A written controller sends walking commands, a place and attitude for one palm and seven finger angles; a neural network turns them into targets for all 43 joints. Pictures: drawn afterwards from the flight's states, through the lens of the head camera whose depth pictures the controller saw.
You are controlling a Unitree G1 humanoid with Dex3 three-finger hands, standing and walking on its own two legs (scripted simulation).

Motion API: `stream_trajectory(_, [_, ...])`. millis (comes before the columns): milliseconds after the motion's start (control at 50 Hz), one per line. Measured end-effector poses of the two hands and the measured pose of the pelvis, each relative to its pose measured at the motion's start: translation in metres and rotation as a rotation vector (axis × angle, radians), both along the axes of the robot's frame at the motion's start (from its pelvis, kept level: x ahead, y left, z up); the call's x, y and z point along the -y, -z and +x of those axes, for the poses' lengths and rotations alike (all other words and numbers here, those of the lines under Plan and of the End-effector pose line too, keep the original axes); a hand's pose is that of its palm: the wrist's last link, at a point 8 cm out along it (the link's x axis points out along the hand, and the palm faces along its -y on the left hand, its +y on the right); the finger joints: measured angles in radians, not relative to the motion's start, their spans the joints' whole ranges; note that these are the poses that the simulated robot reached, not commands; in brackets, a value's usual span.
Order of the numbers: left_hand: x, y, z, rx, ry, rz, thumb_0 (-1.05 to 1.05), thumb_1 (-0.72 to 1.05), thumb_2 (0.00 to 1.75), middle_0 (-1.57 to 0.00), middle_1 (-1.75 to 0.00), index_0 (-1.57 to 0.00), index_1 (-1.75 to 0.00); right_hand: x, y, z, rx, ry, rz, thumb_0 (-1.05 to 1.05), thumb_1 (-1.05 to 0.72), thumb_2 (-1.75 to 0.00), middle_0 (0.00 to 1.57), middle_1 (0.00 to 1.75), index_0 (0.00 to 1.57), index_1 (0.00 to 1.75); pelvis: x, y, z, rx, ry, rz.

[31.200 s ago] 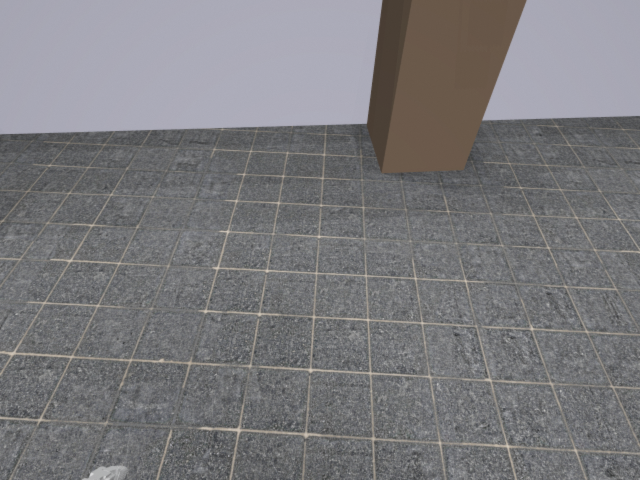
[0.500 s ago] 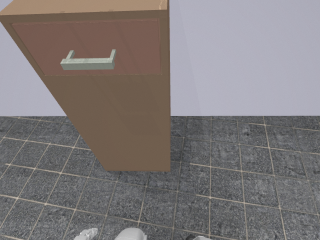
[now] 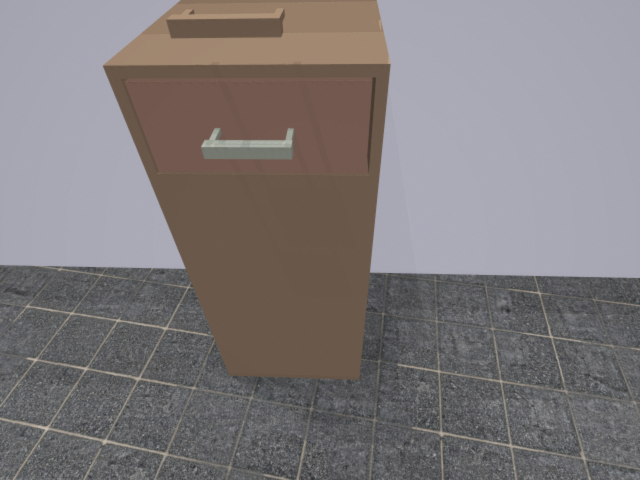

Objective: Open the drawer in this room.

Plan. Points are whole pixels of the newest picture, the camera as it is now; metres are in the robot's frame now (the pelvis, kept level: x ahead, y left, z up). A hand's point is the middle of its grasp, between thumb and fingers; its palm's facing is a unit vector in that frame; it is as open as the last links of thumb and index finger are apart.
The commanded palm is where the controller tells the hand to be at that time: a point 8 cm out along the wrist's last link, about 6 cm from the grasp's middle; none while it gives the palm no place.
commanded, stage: come to a stop and stand still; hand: left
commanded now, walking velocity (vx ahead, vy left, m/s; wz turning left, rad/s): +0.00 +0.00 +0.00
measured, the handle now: (250, 141) +0.58 +0.16 +0.15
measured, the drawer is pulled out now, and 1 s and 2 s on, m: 0.00 0.00 0.00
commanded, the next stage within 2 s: look again from close up in 0.26 s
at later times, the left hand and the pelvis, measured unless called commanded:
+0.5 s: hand out of the picture +0.02 +0.17 -0.16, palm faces +0.04 -0.98 -0.20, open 7.3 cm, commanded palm none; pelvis +0.02 +0.00 +0.01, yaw +0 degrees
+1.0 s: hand out of the picture +0.06 +0.16 -0.15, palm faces -0.04 -0.96 -0.26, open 7.3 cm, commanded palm +0.14 +0.20 -0.05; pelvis +0.04 -0.02 +0.01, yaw +0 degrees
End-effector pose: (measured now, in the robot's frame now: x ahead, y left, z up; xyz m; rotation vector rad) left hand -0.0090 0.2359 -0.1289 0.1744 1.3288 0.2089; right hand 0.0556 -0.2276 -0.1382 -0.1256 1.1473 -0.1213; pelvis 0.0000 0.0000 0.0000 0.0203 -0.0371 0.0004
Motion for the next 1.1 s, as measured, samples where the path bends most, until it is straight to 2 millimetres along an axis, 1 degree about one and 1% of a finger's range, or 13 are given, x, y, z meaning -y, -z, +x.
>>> stream_trajectory(80, [0.005, 0.002, 0.000, -0.003, 0.005, -0.038, 0.01, 0.91, 0.90, -0.20, -0.30, -0.20, -0.30, -0.003, -0.001, -0.038, -0.106, 0.014, -0.018, 0.00, -0.93, -0.90, 0.20, 0.30, 0.20, 0.30, -0.006, -0.004, -0.001, -0.005, -0.007, -0.004])
stream_trajectory(140, [0.008, 0.004, 0.002, 0.000, 0.006, -0.057, 0.00, 0.91, 0.90, -0.20, -0.30, -0.20, -0.30, -0.006, -0.001, -0.061, -0.179, 0.023, -0.022, 0.00, -0.93, -0.90, 0.20, 0.30, 0.20, 0.30, -0.009, -0.006, -0.001, -0.003, -0.011, -0.003])
stream_trajectory(200, [0.009, 0.004, 0.004, -0.009, 0.010, -0.061, 0.01, 0.91, 0.90, -0.20, -0.30, -0.20, -0.30, -0.010, 0.000, -0.075, -0.227, 0.035, -0.018, 0.00, -0.92, -0.90, 0.20, 0.30, 0.20, 0.30, -0.010, -0.007, 0.002, -0.003, -0.011, -0.002])
stream_trajectory(260, [0.010, 0.004, 0.007, -0.019, 0.013, -0.059, 0.01, 0.91, 0.90, -0.20, -0.30, -0.20, -0.30, -0.013, 0.000, -0.080, -0.251, 0.045, -0.008, 0.01, -0.92, -0.90, 0.20, 0.30, 0.19, 0.30, -0.009, -0.008, 0.005, -0.004, -0.010, -0.002])
stream_trajectory(360, [0.013, 0.002, 0.012, -0.031, 0.013, -0.054, 0.00, 0.91, 0.90, -0.20, -0.30, -0.20, -0.30, -0.017, 0.002, -0.074, -0.255, 0.048, 0.012, 0.01, -0.91, -0.90, 0.20, 0.30, 0.19, 0.30, -0.006, -0.009, 0.011, -0.008, -0.009, -0.003])
stream_trajectory(500, [0.022, 0.001, 0.021, -0.040, 0.007, -0.051, 0.01, 0.92, 0.90, -0.20, -0.30, -0.20, -0.30, -0.018, 0.003, -0.047, -0.218, 0.036, 0.030, 0.01, -0.91, -0.90, 0.20, 0.30, 0.19, 0.30, 0.001, -0.010, 0.023, -0.015, -0.008, -0.006])
stream_trajectory(660, [0.030, 0.002, 0.031, -0.044, 0.003, -0.056, 0.01, 0.93, 0.90, -0.20, -0.30, -0.20, -0.30, -0.007, 0.001, -0.024, -0.198, 0.026, 0.013, 0.01, -0.92, -0.90, 0.20, 0.30, 0.19, 0.30, 0.009, -0.011, 0.034, -0.013, -0.010, -0.012])
stream_trajectory(780, [0.034, 0.003, 0.037, -0.047, 0.003, -0.063, 0.01, 0.93, 0.90, -0.20, -0.30, -0.20, -0.30, 0.001, -0.002, -0.018, -0.202, 0.024, -0.003, 0.01, -0.92, -0.90, 0.20, 0.30, 0.19, 0.30, 0.013, -0.012, 0.039, -0.012, -0.011, -0.014])
stream_trajectory(960, [0.037, 0.003, 0.041, -0.048, 0.002, -0.058, 0.01, 0.93, 0.90, -0.20, -0.30, -0.20, -0.30, 0.003, -0.003, -0.020, -0.232, 0.021, -0.001, 0.00, -0.91, -0.90, 0.20, 0.30, 0.19, 0.30, 0.016, -0.012, 0.044, -0.015, -0.014, -0.020])
stream_trajectory(980, [0.034, -0.001, 0.050, -0.027, 0.053, -0.034, 0.02, 0.93, 0.90, -0.20, -0.30, -0.20, -0.30, 0.003, -0.004, -0.017, -0.207, 0.022, -0.004, 0.00, -0.91, -0.90, 0.20, 0.30, 0.19, 0.30, 0.017, -0.011, 0.043, -0.012, -0.006, -0.017])
stream_trajectory(1000, [0.028, -0.013, 0.066, 0.056, 0.105, 0.018, 0.03, 0.94, 0.90, -0.20, -0.31, -0.21, -0.30, 0.005, -0.006, -0.010, -0.147, 0.021, -0.020, 0.01, -0.91, -0.90, 0.20, 0.30, 0.19, 0.30, 0.017, -0.010, 0.043, -0.009, 0.000, -0.012])
stream_trajectory(1040, [0.016, -0.048, 0.106, 0.273, 0.187, 0.159, 0.04, 0.94, 0.90, -0.20, -0.31, -0.21, -0.31, 0.014, -0.010, 0.010, 0.000, 0.041, -0.051, 0.01, -0.92, -0.90, 0.20, 0.30, 0.20, 0.30, 0.016, -0.008, 0.044, -0.014, -0.008, -0.003])
stream_trajectory(1100, [0.011, -0.108, 0.170, 0.562, 0.384, 0.402, 0.04, 0.90, 0.88, -0.21, -0.33, -0.21, -0.33, 0.025, -0.018, 0.053, 0.213, 0.008, -0.075, 0.02, -0.92, -0.90, 0.20, 0.30, 0.20, 0.30, 0.015, -0.003, 0.043, -0.034, -0.024, 0.003])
